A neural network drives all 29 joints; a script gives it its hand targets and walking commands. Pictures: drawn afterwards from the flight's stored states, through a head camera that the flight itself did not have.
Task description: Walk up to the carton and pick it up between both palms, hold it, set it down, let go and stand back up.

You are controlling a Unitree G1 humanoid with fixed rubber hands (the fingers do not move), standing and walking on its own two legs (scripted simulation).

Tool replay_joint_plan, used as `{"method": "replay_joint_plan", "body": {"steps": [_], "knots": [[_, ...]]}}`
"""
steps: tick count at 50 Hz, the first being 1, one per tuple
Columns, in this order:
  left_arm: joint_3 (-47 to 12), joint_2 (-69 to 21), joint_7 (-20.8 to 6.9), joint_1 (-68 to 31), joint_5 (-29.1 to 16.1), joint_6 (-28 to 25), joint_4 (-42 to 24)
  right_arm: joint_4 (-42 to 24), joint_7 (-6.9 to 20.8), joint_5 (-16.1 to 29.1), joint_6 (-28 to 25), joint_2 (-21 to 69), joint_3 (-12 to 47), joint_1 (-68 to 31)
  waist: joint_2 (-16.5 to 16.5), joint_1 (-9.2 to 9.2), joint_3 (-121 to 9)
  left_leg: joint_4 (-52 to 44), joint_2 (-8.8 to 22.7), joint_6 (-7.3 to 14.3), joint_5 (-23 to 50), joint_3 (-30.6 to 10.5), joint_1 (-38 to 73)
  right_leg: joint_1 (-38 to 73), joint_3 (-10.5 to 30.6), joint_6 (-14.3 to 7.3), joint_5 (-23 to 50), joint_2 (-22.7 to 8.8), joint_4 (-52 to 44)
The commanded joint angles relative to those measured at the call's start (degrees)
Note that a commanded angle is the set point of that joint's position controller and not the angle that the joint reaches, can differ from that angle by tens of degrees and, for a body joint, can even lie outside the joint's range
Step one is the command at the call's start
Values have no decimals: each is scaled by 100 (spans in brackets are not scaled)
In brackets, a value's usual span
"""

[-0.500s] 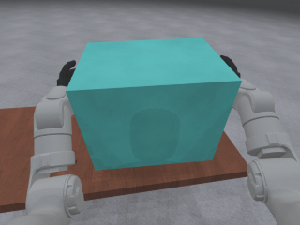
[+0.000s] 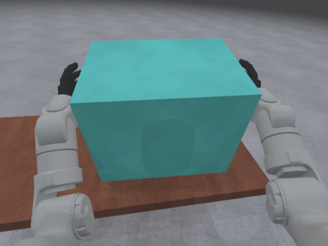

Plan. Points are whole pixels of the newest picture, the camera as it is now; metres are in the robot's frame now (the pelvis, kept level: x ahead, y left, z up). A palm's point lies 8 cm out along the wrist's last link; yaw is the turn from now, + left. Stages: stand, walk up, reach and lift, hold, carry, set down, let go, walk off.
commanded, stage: set down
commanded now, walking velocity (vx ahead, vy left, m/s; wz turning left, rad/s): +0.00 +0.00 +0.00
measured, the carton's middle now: (162, 109) +0.38 +0.01 +0.20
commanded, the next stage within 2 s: none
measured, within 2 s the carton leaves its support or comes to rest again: neither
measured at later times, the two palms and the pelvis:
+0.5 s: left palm (78, 108) +0.38 +0.21 +0.20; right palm (240, 115) +0.38 -0.20 +0.19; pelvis +0.01 +0.00 +0.00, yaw +1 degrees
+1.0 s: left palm (81, 115) +0.40 +0.21 +0.17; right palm (233, 122) +0.40 -0.20 +0.15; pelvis +0.01 +0.00 +0.00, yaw +1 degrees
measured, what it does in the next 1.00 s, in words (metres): stands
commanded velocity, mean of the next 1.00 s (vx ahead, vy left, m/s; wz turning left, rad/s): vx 0.00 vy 0.00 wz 0.00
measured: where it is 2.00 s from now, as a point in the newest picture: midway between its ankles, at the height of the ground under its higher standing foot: outside the picture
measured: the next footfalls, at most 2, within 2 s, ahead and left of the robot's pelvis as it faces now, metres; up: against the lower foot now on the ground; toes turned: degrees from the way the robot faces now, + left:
none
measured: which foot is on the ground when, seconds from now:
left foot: down 0.00-1.00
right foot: down 0.00-1.00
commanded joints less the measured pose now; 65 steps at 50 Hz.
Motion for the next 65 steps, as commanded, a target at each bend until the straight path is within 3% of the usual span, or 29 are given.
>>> {"method": "replay_joint_plan", "body": {"steps": [1, 10, 15, 19, 21, 28, 34, 38, 40, 41, 44, 54, 65], "knots": [[-2175, -2441, -1022, -4120, -492, -599, -528, -1332, 829, -35, -724, 3127, 1037, -4055, 211, 0, -1276, -341, 42, -183, 243, 135, 412, 419, -127, 153, 506, -187, -138], [-2645, -2773, -971, -3991, -621, -1139, -458, -1889, 764, -420, -1567, 3270, 1117, -4119, 248, -171, -1596, -90, -1, -300, 991, 202, 811, 522, -331, 181, 904, -111, -53], [-3122, -2954, -747, -4099, -802, -1457, -778, -2305, 793, -424, -1936, 3370, 1313, -4150, 441, -94, -2346, 44, 20, -382, 1357, 159, 1170, 535, -388, 177, 1058, -84, 67], [-3123, -2954, -584, -3899, -792, -1518, -587, -2178, 833, -403, -1993, 3352, 1426, -4068, 287, 26, -2159, 82, 29, -355, 1513, 144, 1185, 334, -410, 208, 1141, -58, 57], [-3049, -2942, -619, -3703, -738, -1484, -472, -2216, 799, -376, -1988, 3383, 1476, -4031, 177, 95, -2188, 104, -5, -328, 1620, 183, 1105, 521, -378, 262, 1462, -76, 125], [-2760, -2893, -710, -3487, -612, -1465, -278, -1977, 784, -319, -1918, 3428, 1572, -3845, -28, 233, -1860, -51, -30, -208, 1430, 224, 937, 685, -299, 322, 1521, -91, 131], [-2811, -2918, -734, -3447, -615, -1594, -378, -1976, 739, -347, -1981, 3447, 1543, -3605, 107, 153, -1945, 80, -49, -318, 1819, 230, 996, 808, -284, 354, 2017, -85, 190], [-2994, -2973, -739, -3497, -662, -1674, -560, -1866, 730, -408, -2039, 3381, 1428, -3356, 379, -37, -2087, 160, -37, -451, 2081, 225, 1163, 735, -334, 315, 2108, -56, 192], [-3143, -3013, -689, -3616, -700, -1758, -703, -2023, 762, -402, -2119, 3367, 1422, -3411, 496, 2, -2257, 248, -20, -534, 2226, 203, 1328, 590, -378, 258, 2011, -52, 176], [-3091, -2868, -688, -3889, -753, -1804, -287, -1853, 814, -637, -2130, 3134, 1014, -3461, 731, -116, -1881, 82, 40, -620, 1679, 148, 1142, 175, -460, 180, 1206, -69, 50], [-3034, -2921, -620, -3755, -726, -1883, -39, -1531, 930, -911, -2192, 3131, 867, -3330, 592, -39, -1692, -34, 107, -536, 1293, 133, 1107, -17, -469, 158, 755, -115, -40], [-2645, -2966, -647, -3524, -633, -2359, 804, -1658, 898, -1120, -2501, 3491, 1111, -3558, -16, 307, -2262, 44, 31, -305, 1545, 257, 584, 729, -357, 329, 1864, -102, 213], [-2734, -2977, -609, -3811, -656, -2776, 1022, -1317, 881, -1308, -2716, 3673, 961, -3328, 229, 259, -2405, 53, 13, -376, 1669, 301, 479, 848, -308, 340, 2292, -163, 293]]}}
